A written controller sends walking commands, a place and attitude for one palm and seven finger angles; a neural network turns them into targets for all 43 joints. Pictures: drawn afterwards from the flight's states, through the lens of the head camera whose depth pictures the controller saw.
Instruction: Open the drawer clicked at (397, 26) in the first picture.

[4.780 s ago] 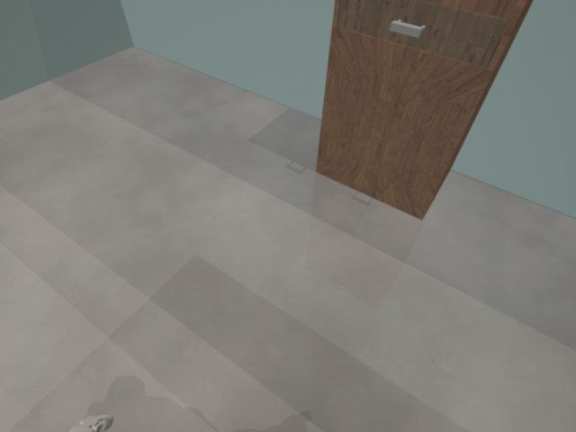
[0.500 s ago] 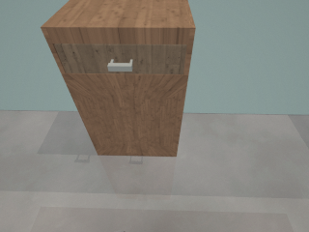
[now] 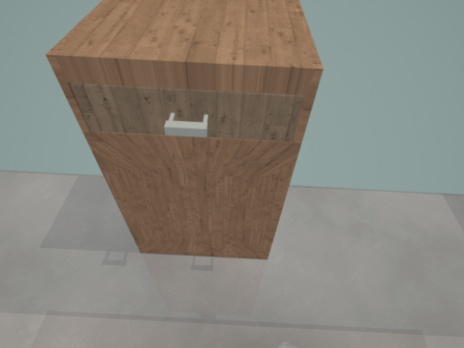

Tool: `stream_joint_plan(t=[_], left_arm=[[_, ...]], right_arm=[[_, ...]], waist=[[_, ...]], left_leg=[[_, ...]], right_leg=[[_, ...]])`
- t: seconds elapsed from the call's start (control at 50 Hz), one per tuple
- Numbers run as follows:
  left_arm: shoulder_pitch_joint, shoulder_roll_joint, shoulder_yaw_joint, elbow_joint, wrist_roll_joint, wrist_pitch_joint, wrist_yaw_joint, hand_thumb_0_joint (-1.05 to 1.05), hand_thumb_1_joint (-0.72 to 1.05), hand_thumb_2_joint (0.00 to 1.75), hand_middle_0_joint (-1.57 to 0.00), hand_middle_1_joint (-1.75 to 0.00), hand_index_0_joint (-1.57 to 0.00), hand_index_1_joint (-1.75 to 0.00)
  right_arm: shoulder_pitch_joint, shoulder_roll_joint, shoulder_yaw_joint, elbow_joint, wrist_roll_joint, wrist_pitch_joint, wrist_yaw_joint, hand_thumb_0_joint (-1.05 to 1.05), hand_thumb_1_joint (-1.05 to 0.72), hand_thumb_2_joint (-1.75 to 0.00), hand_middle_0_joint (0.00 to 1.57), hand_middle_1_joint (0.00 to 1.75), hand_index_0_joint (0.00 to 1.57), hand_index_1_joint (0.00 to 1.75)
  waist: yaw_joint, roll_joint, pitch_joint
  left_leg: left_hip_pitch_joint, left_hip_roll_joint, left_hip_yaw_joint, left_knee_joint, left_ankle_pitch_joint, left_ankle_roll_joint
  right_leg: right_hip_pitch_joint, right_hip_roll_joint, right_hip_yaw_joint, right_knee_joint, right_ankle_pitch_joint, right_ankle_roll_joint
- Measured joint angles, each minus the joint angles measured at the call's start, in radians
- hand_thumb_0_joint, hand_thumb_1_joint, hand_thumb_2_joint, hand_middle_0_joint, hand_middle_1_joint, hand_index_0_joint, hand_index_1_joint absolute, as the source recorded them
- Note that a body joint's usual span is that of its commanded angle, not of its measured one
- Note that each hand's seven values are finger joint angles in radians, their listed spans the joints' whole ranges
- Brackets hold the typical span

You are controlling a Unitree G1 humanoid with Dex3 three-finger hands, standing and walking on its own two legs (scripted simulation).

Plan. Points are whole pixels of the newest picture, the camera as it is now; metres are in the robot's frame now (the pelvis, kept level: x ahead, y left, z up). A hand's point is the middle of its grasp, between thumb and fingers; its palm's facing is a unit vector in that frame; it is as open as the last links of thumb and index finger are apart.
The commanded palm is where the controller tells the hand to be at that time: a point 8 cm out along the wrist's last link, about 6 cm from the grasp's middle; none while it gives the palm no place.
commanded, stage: come to a stop and stand still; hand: left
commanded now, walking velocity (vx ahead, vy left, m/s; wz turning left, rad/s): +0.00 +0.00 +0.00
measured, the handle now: (187, 123) +0.60 +0.15 +0.04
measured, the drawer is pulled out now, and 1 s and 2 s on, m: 0.00 0.00 0.00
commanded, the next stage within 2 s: look again from close up in 1.20 s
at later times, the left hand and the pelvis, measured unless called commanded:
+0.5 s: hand out of the picture +0.09 +0.16 -0.17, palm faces +0.09 -0.97 -0.23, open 7.4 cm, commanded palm none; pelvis +0.01 -0.03 -0.01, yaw +3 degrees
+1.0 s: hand out of the picture -0.06 +0.15 -0.17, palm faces +0.07 -0.98 -0.19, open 7.4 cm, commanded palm none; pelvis -0.03 -0.02 +0.00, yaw +2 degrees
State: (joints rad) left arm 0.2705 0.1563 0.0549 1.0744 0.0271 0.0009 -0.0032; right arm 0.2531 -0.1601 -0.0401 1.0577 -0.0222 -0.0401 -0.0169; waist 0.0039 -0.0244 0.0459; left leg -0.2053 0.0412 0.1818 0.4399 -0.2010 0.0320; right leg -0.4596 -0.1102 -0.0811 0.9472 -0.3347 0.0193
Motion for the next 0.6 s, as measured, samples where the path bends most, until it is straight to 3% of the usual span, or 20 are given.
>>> stream_joint_plan(t=[0.08, 0.12, 0.14, 0.18, 0.22, 0.32, 0.38, 0.46, 0.54, 0.6], left_arm=[[-0.038, 0.016, 0.004, -0.020, 0.002, 0.004, 0.008, 0.01, 0.94, 0.90, -0.20, -0.30, -0.20, -0.30], [-0.048, 0.022, -0.002, -0.026, 0.000, -0.005, 0.012, 0.01, 0.93, 0.90, -0.20, -0.30, -0.19, -0.30], [-0.049, 0.025, -0.007, -0.027, -0.001, -0.014, 0.016, 0.01, 0.93, 0.90, -0.20, -0.30, -0.19, -0.30], [-0.063, 0.007, -0.019, -0.013, -0.003, -0.020, 0.022, 0.01, 0.93, 0.90, -0.20, -0.30, -0.19, -0.30], [-0.077, -0.006, -0.023, -0.013, -0.007, -0.019, 0.028, 0.00, 0.93, 0.90, -0.20, -0.30, -0.20, -0.30], [-0.133, -0.018, -0.018, -0.044, -0.002, -0.002, 0.039, 0.00, 0.93, 0.89, -0.20, -0.30, -0.20, -0.30], [-0.151, -0.023, -0.014, -0.066, 0.002, 0.007, 0.042, 0.00, 0.92, 0.89, -0.20, -0.30, -0.20, -0.30], [-0.148, -0.010, -0.007, -0.077, 0.008, 0.018, 0.040, 0.00, 0.91, 0.89, -0.21, -0.30, -0.20, -0.30], [-0.122, 0.015, 0.000, -0.070, 0.003, 0.036, 0.034, 0.00, 0.91, 0.89, -0.21, -0.30, -0.20, -0.30], [-0.100, 0.039, 0.009, -0.054, -0.004, 0.061, 0.029, 0.00, 0.91, 0.89, -0.20, -0.30, -0.20, -0.30]], right_arm=[[0.041, 0.011, 0.000, 0.025, -0.004, 0.018, 0.004, 0.00, -0.93, -0.90, 0.20, 0.30, 0.20, 0.30], [0.058, 0.019, 0.004, 0.040, -0.001, 0.025, 0.002, 0.00, -0.93, -0.90, 0.20, 0.30, 0.20, 0.30], [0.065, 0.024, 0.006, 0.049, 0.003, 0.028, 0.002, 0.00, -0.92, -0.90, 0.20, 0.30, 0.20, 0.30], [0.063, 0.018, 0.008, 0.066, 0.011, 0.042, 0.003, 0.00, -0.92, -0.90, 0.20, 0.30, 0.20, 0.30], [0.062, 0.017, 0.005, 0.068, 0.015, 0.062, 0.002, 0.00, -0.92, -0.90, 0.20, 0.30, 0.20, 0.30], [0.029, 0.013, -0.007, 0.042, 0.016, 0.094, -0.002, 0.01, -0.91, -0.90, 0.20, 0.30, 0.20, 0.30], [-0.004, -0.003, -0.016, 0.015, 0.015, 0.105, 0.000, 0.01, -0.91, -0.90, 0.20, 0.30, 0.20, 0.30], [-0.042, -0.021, -0.022, -0.024, 0.013, 0.100, 0.005, 0.01, -0.91, -0.90, 0.19, 0.30, 0.20, 0.30], [-0.051, -0.031, -0.016, -0.057, 0.012, 0.075, 0.008, 0.00, -0.91, -0.90, 0.19, 0.30, 0.20, 0.30], [-0.039, -0.015, -0.008, -0.062, 0.000, 0.070, 0.006, 0.00, -0.91, -0.90, 0.19, 0.30, 0.20, 0.30]], waist=[[-0.021, 0.012, -0.003], [-0.025, 0.014, -0.001], [-0.023, 0.008, -0.002], [-0.033, 0.043, 0.002], [-0.040, 0.061, -0.003], [-0.024, 0.054, 0.021], [-0.011, 0.049, 0.037], [0.001, 0.030, 0.039], [0.005, 0.011, 0.017], [0.001, -0.019, 0.003]], left_leg=[[0.033, 0.005, -0.007, -0.004, -0.024, -0.023], [0.039, 0.009, -0.009, 0.030, -0.055, -0.042], [0.038, 0.008, -0.005, 0.057, -0.077, -0.053], [0.037, 0.030, -0.024, 0.094, -0.125, -0.065], [0.013, 0.029, -0.052, 0.152, -0.213, -0.067], [-0.099, -0.011, -0.114, 0.416, -0.306, -0.071], [-0.139, -0.024, -0.133, 0.488, -0.301, -0.078], [-0.122, -0.021, -0.134, 0.407, -0.276, -0.078], [-0.021, -0.007, -0.123, 0.145, -0.153, -0.063], [-0.024, -0.017, -0.120, 0.126, -0.101, -0.036]], right_leg=[[0.040, 0.005, -0.007, -0.196, 0.027, 0.007], [0.101, 0.014, -0.008, -0.337, 0.107, 0.013], [0.128, 0.016, -0.001, -0.396, 0.170, -0.005], [0.140, 0.037, -0.016, -0.382, 0.155, -0.042], [0.148, 0.043, -0.034, -0.390, 0.129, -0.054], [0.151, 0.028, -0.053, -0.431, 0.152, -0.064], [0.141, 0.019, -0.058, -0.447, 0.175, -0.060], [0.119, 0.013, -0.055, -0.459, 0.205, -0.050], [0.080, 0.016, -0.053, -0.426, 0.215, -0.030], [0.041, 0.029, -0.008, -0.321, 0.055, -0.011]])
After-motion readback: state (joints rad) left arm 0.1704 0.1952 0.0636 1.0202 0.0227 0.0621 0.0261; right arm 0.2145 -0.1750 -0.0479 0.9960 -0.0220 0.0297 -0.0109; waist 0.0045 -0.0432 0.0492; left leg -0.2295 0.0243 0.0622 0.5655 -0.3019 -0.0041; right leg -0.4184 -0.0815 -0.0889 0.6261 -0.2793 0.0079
